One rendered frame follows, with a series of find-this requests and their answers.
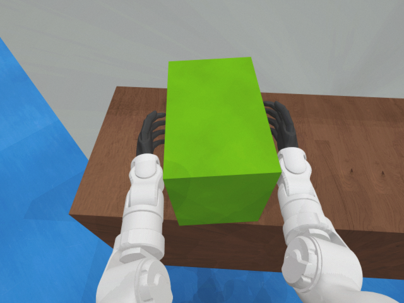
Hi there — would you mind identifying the pedestal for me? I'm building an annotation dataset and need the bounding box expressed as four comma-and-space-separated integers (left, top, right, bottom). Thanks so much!
69, 86, 404, 280

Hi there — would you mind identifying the carton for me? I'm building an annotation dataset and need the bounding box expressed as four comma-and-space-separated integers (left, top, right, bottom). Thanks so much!
163, 57, 282, 226

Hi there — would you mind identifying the right robot forearm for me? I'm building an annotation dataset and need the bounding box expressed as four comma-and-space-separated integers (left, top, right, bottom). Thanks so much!
277, 147, 363, 280

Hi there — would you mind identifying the left robot forearm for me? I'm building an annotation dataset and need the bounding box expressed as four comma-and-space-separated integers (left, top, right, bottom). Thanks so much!
96, 153, 165, 298

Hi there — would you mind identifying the robot right upper arm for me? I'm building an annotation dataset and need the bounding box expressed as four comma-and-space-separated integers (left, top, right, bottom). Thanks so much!
282, 235, 399, 303

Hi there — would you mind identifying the left robot hand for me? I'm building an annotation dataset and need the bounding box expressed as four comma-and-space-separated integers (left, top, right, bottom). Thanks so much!
136, 110, 166, 156

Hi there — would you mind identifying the robot left upper arm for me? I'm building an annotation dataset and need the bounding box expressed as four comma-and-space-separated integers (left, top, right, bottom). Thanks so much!
96, 258, 173, 303

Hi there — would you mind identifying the right robot hand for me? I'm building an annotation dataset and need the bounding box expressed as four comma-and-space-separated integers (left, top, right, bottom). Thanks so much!
263, 101, 299, 151

